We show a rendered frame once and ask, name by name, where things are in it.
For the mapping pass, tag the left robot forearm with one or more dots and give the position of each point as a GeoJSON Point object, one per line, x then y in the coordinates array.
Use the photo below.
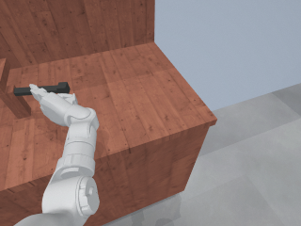
{"type": "Point", "coordinates": [80, 145]}

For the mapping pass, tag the robot left upper arm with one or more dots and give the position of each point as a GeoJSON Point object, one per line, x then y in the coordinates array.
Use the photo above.
{"type": "Point", "coordinates": [66, 202]}

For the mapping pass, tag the counter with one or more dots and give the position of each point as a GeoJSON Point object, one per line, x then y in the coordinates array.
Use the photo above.
{"type": "Point", "coordinates": [152, 124]}

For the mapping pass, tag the left robot hand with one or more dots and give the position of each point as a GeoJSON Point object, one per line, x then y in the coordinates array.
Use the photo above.
{"type": "Point", "coordinates": [53, 106]}

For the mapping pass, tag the tap lever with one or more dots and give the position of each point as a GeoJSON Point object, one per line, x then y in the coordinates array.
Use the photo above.
{"type": "Point", "coordinates": [62, 87]}

